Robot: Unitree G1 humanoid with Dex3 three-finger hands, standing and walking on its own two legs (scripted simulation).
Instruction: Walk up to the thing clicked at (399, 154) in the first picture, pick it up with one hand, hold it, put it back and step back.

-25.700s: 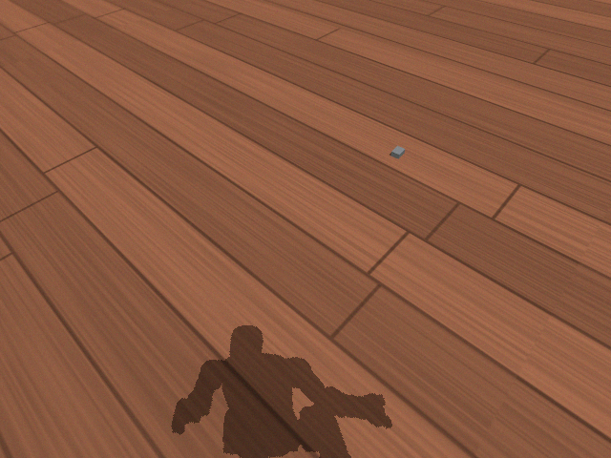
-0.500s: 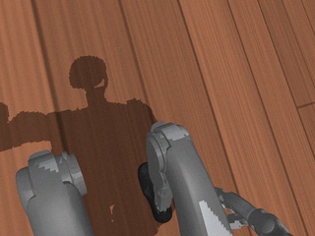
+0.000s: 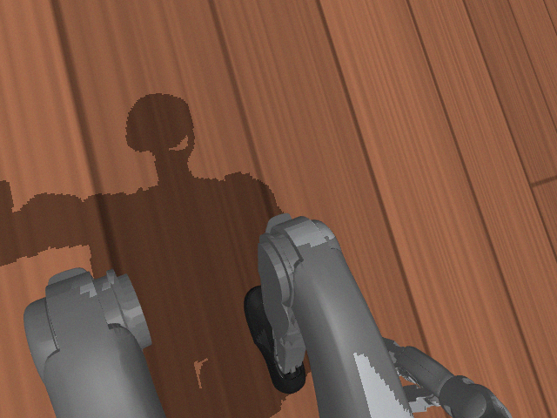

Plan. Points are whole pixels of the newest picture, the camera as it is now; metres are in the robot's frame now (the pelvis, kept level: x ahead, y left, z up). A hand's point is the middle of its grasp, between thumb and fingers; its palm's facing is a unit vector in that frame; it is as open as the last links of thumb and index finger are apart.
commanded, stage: close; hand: left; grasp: from above
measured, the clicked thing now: out of the picture +0.39 +0.34 -0.28
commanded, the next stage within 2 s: settle in 0.56 s
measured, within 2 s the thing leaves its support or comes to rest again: leaves its support in 1.02 s
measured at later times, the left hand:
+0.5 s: hand out of the picture +0.37 +0.33 -0.24, palm faces -0.42 -0.16 -0.89, open 6.5 cm
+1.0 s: hand out of the picture +0.38 +0.33 -0.24, palm faces -0.41 -0.17 -0.90, open 5.9 cm
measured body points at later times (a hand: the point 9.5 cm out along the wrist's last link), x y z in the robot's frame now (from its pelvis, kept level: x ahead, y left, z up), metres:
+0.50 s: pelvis +0.00 +0.00 +0.00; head +0.23 +0.14 +0.36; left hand +0.39 +0.33 -0.19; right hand +0.10 -0.26 -0.06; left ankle +0.06 +0.13 -0.26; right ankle +0.12 -0.13 -0.26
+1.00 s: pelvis +0.00 +0.00 +0.00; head +0.23 +0.14 +0.36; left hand +0.39 +0.34 -0.19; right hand +0.09 -0.26 -0.06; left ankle +0.06 +0.13 -0.26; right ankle +0.12 -0.13 -0.26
